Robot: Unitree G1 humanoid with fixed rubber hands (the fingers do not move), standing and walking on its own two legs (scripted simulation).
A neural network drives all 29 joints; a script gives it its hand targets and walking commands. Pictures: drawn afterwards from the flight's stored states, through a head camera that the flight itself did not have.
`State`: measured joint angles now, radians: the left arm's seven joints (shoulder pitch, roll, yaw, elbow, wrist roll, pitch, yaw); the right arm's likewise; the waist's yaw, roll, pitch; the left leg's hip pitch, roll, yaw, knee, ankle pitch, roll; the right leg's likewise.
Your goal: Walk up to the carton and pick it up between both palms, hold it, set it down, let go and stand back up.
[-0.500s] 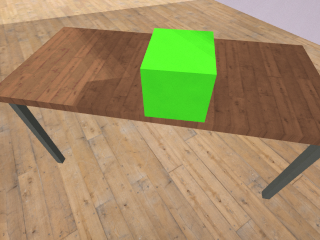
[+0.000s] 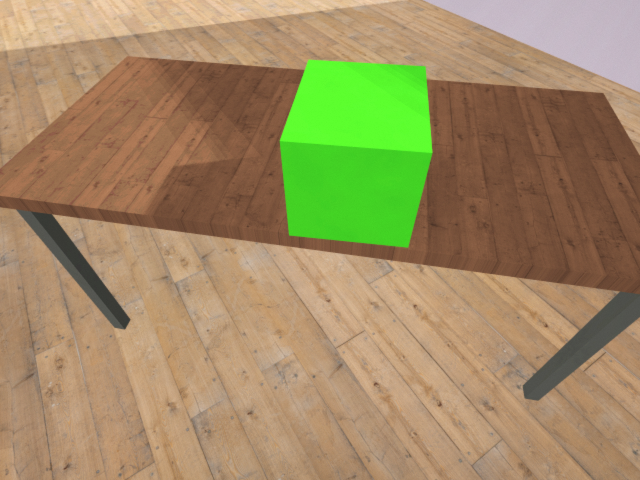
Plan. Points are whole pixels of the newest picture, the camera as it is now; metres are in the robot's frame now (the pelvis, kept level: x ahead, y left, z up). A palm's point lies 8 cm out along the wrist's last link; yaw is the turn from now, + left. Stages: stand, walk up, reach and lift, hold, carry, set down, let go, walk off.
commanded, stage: walk up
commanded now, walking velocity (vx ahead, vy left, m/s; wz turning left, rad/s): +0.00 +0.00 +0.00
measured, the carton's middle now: (357, 151) +0.69 -0.05 +0.01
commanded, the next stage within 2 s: none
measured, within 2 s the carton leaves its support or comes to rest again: neither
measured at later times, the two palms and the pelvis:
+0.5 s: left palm out of the picture +0.13 +0.23 -0.12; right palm out of the picture +0.03 -0.27 -0.16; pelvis +0.08 -0.02 -0.02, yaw -6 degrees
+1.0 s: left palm (171, 373) +0.30 +0.26 -0.13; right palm (501, 413) +0.24 -0.24 -0.13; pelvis +0.19 +0.01 -0.02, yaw -13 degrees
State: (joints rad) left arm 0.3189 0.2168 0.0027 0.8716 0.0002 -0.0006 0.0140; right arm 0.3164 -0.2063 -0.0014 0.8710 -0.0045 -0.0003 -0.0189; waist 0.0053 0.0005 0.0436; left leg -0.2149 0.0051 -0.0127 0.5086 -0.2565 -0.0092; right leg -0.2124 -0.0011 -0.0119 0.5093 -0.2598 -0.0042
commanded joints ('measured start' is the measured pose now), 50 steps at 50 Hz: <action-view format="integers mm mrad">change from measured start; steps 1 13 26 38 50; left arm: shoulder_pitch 38 42 293 177 183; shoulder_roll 143 117 226 168 119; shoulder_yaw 38 71 102 49 67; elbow -67 -154 -185 -247 -246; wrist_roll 0 31 54 28 21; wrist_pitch -22 -38 -54 -44 6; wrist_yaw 9 -21 23 -5 -16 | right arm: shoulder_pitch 35 175 1 184 -93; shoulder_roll -146 -196 -168 -183 -228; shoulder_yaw -38 -99 -37 -87 -52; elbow -65 -125 -175 -225 -253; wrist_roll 0 -53 -39 -57 -17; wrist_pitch -23 -59 0 -45 -12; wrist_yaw -8 19 26 29 -2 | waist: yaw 0 -81 57 -76 12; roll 4 64 -69 22 140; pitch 15 121 158 -22 -29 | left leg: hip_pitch -21 110 -537 246 -202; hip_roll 78 166 86 62 292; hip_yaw -85 -257 -18 46 -31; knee -113 -176 767 61 -68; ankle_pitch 69 -472 -186 143 71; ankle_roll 26 155 -1 74 207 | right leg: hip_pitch -27 -407 111 -268 -12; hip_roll -87 14 -346 -85 -27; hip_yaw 108 128 556 128 -10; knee -129 113 -199 225 257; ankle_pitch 57 -318 109 169 -118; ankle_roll -20 -28 -274 -84 24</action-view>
